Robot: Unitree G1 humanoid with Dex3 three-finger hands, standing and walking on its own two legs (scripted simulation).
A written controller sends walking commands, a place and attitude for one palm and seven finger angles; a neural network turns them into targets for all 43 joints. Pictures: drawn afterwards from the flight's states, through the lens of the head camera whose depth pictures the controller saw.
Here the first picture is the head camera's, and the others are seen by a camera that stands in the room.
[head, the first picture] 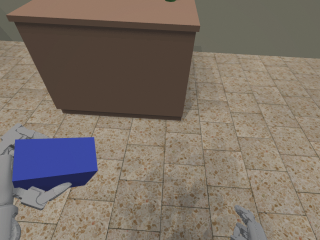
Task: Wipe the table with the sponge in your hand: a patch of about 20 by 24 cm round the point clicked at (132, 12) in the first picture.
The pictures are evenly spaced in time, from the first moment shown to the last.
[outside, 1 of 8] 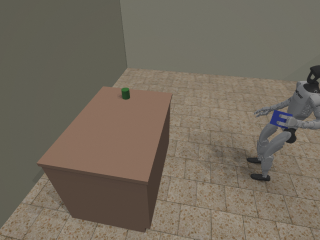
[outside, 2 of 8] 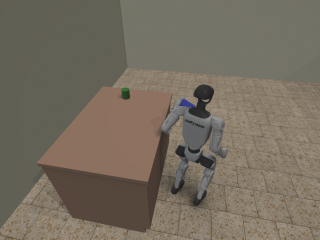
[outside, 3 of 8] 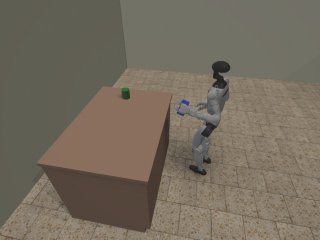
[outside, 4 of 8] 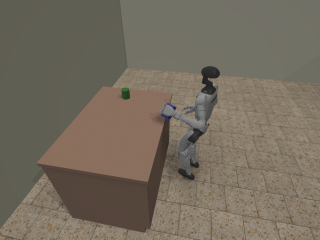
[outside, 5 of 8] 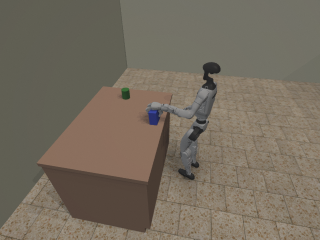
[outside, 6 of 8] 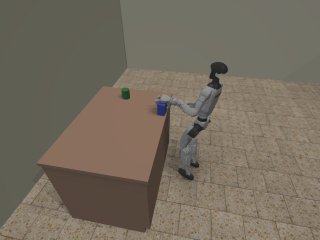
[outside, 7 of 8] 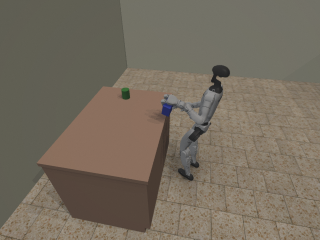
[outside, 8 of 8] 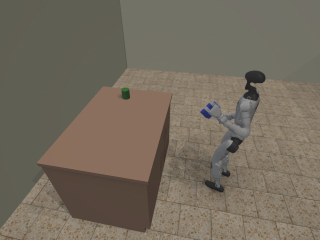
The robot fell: no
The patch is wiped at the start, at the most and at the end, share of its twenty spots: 0.00 0.95 0.95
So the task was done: yes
